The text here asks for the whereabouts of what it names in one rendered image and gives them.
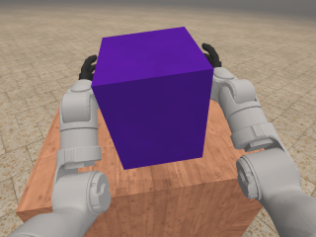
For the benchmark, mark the right robot hand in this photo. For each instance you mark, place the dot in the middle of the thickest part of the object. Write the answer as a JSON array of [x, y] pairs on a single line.
[[212, 57]]

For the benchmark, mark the right robot forearm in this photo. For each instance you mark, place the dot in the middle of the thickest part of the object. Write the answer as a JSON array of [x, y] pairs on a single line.
[[250, 129]]

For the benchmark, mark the left robot forearm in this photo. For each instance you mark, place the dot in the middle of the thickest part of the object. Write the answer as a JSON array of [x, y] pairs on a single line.
[[78, 126]]

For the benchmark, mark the left robot hand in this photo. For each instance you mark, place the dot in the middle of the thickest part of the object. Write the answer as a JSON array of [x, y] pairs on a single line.
[[87, 68]]

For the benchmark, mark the robot left upper arm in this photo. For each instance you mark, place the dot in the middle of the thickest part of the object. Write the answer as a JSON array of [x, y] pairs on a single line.
[[77, 200]]

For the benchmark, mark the robot right upper arm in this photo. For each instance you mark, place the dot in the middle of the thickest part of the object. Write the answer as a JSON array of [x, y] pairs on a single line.
[[270, 177]]

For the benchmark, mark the pedestal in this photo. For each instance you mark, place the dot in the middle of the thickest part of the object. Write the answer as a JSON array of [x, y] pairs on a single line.
[[198, 197]]

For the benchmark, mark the carton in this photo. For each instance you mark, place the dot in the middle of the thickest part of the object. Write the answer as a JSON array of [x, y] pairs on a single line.
[[153, 90]]

